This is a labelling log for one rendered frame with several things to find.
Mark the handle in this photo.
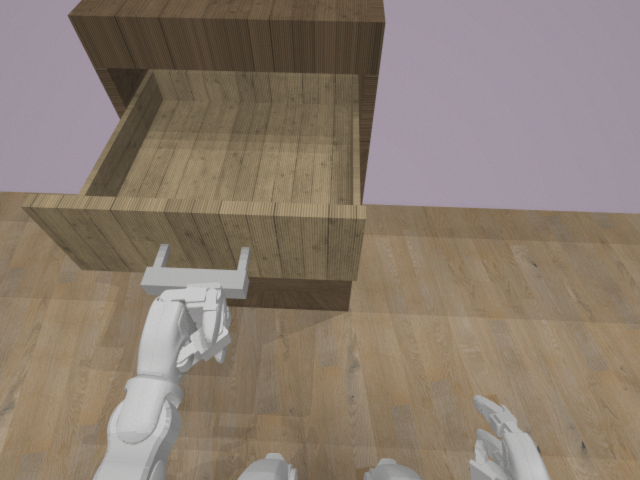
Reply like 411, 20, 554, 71
140, 244, 251, 299

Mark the left robot forearm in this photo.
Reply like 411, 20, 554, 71
92, 375, 183, 480

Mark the cabinet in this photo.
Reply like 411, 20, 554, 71
68, 0, 385, 311

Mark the robot left hand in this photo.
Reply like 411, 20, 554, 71
137, 282, 232, 385

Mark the right robot shin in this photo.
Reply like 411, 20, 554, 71
377, 458, 397, 466

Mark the drawer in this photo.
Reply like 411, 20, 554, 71
21, 69, 366, 281

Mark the robot right hand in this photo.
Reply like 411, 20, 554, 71
469, 395, 550, 480

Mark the left robot thigh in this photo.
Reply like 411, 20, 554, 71
237, 459, 297, 480

